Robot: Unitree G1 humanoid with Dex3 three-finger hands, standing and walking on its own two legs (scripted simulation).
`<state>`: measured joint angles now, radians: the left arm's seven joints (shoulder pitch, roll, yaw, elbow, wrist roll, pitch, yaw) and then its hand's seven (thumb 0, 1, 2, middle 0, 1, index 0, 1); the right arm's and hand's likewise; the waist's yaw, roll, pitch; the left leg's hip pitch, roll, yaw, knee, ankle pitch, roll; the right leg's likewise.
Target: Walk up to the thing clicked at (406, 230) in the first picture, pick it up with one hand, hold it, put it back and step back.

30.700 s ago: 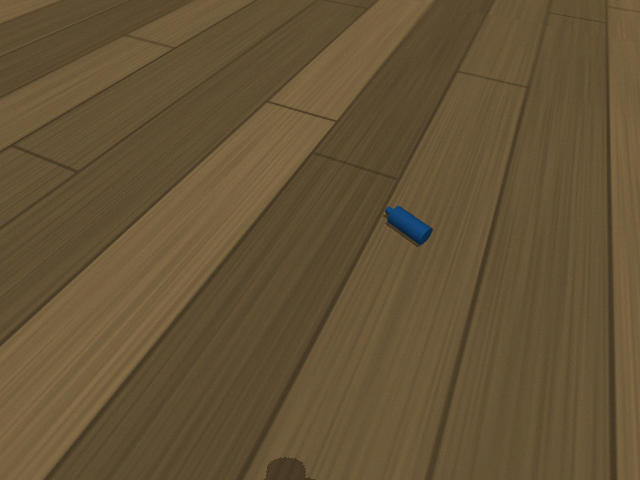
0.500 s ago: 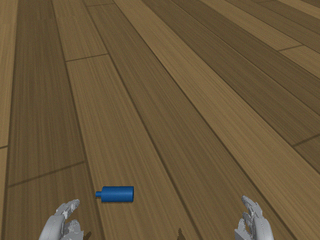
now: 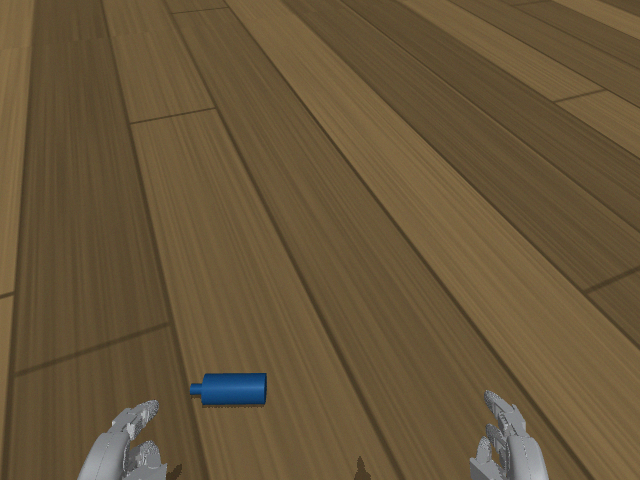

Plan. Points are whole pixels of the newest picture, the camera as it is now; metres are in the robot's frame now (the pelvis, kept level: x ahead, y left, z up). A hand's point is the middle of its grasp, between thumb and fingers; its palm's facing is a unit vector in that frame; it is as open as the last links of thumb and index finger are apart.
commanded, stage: home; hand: left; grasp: from above
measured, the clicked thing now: (228, 388) +0.49 +0.23 -0.67
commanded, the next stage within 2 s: stand in 0.06 s
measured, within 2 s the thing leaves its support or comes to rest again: neither
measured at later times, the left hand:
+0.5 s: hand out of the picture +0.09 +0.24 -0.11, palm faces +0.01 -0.94 -0.34, open 7.4 cm
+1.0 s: hand out of the picture +0.04 +0.24 -0.10, palm faces +0.01 -0.94 -0.33, open 7.4 cm
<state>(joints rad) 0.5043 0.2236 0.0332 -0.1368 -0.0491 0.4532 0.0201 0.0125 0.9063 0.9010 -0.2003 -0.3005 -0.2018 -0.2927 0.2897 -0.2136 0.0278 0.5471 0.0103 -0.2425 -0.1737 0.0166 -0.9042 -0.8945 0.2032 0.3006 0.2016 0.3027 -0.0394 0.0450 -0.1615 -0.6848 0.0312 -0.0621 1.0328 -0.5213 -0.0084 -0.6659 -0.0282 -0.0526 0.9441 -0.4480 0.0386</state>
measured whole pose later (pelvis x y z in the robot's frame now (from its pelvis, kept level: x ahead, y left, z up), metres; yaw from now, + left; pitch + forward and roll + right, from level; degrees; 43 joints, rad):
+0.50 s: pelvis +0.00 +0.00 +0.04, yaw -1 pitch -1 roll +0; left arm 0.23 0.29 0.05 0.81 0.05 0.04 0.03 0.01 0.91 0.90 -0.20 -0.30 -0.20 -0.29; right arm 0.20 -0.29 -0.06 0.91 -0.05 -0.02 -0.01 0.01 -0.91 -0.89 0.20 0.30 0.20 0.30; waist 0.02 -0.01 0.04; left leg -0.33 0.00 0.00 0.73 -0.39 0.01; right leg -0.35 -0.06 0.00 0.71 -0.35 0.05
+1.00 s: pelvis -0.01 +0.01 +0.06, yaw -1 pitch -5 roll +0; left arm 0.17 0.28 0.04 1.11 0.04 0.01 0.03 0.01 0.91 0.90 -0.20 -0.30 -0.20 -0.29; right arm 0.17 -0.28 -0.05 1.09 -0.03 0.00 -0.02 0.01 -0.91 -0.89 0.20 0.30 0.20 0.30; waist 0.01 0.00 0.06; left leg -0.10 -0.01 0.01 0.41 -0.22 0.01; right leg -0.14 -0.07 0.00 0.42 -0.19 0.05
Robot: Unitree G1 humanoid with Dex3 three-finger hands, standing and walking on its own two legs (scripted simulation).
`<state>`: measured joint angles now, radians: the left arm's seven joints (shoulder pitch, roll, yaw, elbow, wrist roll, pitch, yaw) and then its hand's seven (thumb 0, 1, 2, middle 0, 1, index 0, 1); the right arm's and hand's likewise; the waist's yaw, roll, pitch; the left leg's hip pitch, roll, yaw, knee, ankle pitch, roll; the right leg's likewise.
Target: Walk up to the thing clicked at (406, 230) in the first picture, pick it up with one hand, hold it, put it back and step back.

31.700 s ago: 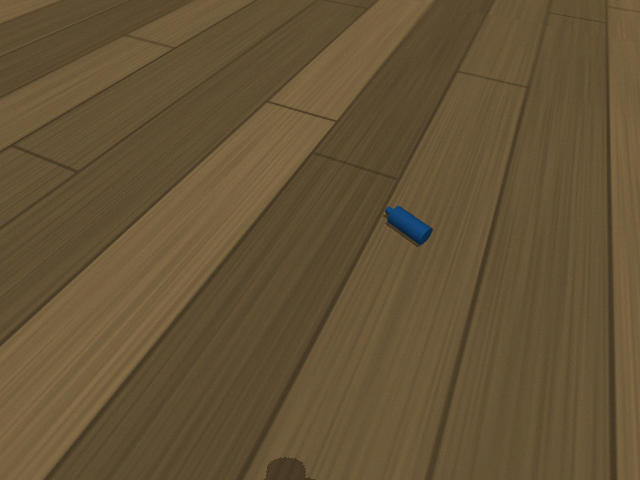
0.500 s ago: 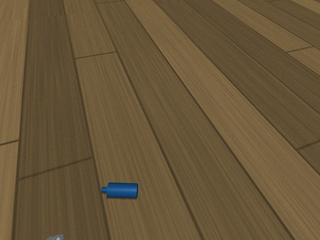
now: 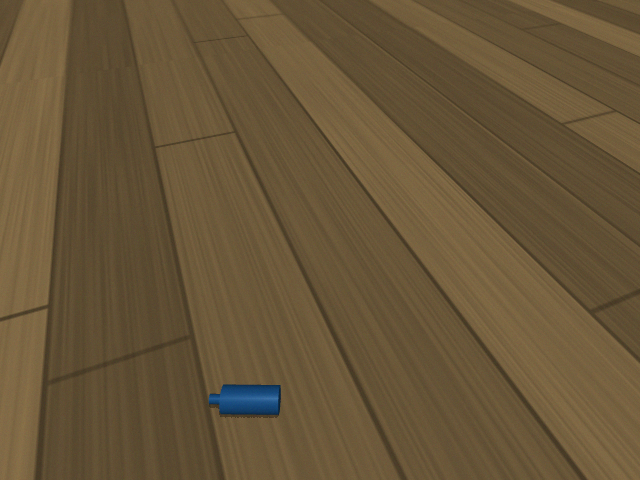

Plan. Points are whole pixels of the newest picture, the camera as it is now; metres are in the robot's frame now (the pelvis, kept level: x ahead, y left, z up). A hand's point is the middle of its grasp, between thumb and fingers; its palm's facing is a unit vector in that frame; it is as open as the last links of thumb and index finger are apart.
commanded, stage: stand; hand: left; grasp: from above
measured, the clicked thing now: (244, 399) +0.50 +0.23 -0.73
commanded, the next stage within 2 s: step back in 1.68 s
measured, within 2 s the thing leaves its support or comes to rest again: neither
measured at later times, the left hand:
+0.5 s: hand out of the picture +0.06 +0.22 -0.16, palm faces +0.00 -0.94 -0.33, open 7.4 cm
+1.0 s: hand out of the picture +0.09 +0.22 -0.15, palm faces -0.02 -0.94 -0.34, open 7.4 cm
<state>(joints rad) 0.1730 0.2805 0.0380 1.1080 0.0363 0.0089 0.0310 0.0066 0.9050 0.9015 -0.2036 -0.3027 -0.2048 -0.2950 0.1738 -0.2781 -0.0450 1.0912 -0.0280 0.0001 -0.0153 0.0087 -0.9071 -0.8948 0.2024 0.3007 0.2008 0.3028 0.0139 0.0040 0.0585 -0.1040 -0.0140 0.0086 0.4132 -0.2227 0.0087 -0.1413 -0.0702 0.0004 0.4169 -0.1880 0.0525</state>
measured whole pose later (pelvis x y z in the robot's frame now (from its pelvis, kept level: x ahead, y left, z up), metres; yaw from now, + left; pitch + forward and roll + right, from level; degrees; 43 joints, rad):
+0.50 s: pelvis +0.00 -0.02 +0.00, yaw -1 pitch -4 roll +0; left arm 0.14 0.29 0.03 1.14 0.02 0.00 0.02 0.01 0.90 0.90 -0.20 -0.30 -0.21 -0.30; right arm 0.15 -0.32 -0.03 1.12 -0.02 0.00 -0.01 0.01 -0.91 -0.89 0.20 0.30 0.20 0.30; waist 0.00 0.02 0.07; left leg -0.10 0.02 0.01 0.38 -0.21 -0.02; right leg -0.14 -0.04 0.00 0.39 -0.18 0.03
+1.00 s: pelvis +0.01 -0.02 +0.00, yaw -1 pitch -3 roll +0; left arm 0.10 0.31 0.03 1.14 0.02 0.00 0.01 0.01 0.90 0.90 -0.20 -0.30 -0.21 -0.30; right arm 0.13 -0.32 -0.02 1.14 -0.02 -0.01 0.00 0.01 -0.91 -0.89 0.20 0.30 0.20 0.30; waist 0.00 0.01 0.06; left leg -0.08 0.03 0.02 0.34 -0.20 -0.03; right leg -0.14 -0.03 0.01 0.37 -0.18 0.02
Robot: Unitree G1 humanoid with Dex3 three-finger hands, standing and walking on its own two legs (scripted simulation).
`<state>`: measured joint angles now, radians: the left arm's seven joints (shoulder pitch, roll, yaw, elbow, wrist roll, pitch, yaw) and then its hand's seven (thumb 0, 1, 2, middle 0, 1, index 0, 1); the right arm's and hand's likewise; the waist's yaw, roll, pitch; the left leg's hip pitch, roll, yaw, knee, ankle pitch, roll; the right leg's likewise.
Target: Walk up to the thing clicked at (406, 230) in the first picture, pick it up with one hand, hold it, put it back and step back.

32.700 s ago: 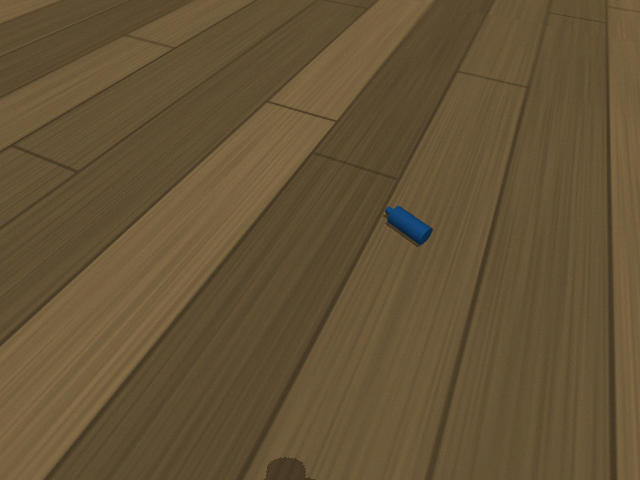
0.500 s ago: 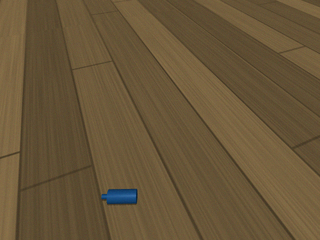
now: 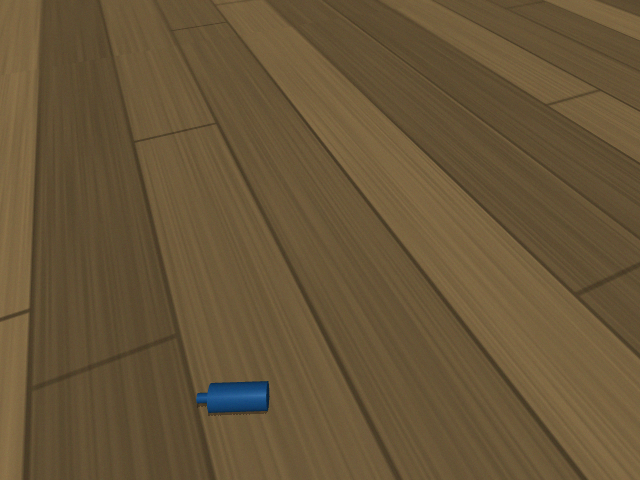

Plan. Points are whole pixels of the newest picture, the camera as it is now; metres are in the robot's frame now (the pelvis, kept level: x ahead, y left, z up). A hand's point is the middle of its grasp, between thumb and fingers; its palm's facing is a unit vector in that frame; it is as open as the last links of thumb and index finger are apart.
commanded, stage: stand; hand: left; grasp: from above
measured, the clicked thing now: (232, 396) +0.48 +0.27 -0.74
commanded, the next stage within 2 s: step back in 0.68 s
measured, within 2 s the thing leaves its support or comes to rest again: neither
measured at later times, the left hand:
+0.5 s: hand out of the picture +0.09 +0.24 -0.16, palm faces -0.01 -0.94 -0.34, open 7.4 cm
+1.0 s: hand out of the picture +0.10 +0.30 -0.18, palm faces -0.05 -0.92 -0.38, open 7.4 cm
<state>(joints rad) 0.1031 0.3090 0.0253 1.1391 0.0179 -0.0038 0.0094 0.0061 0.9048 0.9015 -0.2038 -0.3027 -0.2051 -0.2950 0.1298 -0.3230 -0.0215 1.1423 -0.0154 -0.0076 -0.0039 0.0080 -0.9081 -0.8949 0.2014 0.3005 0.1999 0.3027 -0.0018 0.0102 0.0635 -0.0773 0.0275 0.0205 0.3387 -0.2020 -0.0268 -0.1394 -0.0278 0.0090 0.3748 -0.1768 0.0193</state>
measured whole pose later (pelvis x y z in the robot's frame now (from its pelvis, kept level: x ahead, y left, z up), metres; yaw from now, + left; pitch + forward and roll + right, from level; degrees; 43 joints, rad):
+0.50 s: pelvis +0.01 +0.00 +0.00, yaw +0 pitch -3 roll +0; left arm 0.10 0.32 0.02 1.14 0.02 -0.01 0.01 0.01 0.91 0.90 -0.20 -0.30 -0.21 -0.29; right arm 0.12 -0.33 -0.02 1.14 -0.01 -0.01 0.00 0.01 -0.91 -0.89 0.20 0.30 0.20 0.30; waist 0.00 0.01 0.06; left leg -0.07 0.04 0.02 0.32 -0.20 -0.03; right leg -0.14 -0.02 0.01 0.36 -0.18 0.01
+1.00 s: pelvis -0.04 +0.04 -0.03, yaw -1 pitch -1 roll +0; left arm 0.03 0.41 0.05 0.91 0.02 0.06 0.02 0.01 0.90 0.90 -0.21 -0.30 -0.21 -0.30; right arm 0.11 -0.40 -0.07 0.97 -0.01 0.03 0.01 0.01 -0.91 -0.89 0.20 0.30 0.20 0.30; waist -0.01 -0.05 0.17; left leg -0.28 -0.04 0.00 0.66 -0.36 0.03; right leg -0.41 -0.03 0.10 0.72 -0.33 0.00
